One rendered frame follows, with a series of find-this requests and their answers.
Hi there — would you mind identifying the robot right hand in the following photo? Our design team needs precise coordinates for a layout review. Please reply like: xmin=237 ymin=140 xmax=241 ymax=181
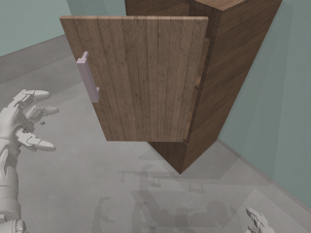
xmin=245 ymin=207 xmax=275 ymax=233

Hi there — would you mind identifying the robot left forearm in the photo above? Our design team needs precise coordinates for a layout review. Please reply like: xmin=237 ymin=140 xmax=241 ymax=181
xmin=0 ymin=138 xmax=21 ymax=224

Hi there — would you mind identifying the robot left upper arm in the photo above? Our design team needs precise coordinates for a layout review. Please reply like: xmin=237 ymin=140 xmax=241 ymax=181
xmin=0 ymin=219 xmax=29 ymax=233

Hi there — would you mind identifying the robot left hand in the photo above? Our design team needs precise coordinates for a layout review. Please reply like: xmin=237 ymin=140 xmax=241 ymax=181
xmin=0 ymin=89 xmax=59 ymax=152

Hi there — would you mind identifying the handle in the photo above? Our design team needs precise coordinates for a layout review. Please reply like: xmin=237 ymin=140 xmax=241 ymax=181
xmin=76 ymin=51 xmax=100 ymax=103

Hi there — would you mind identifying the cupboard door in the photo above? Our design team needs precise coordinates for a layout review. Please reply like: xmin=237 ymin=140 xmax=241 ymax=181
xmin=59 ymin=16 xmax=209 ymax=143

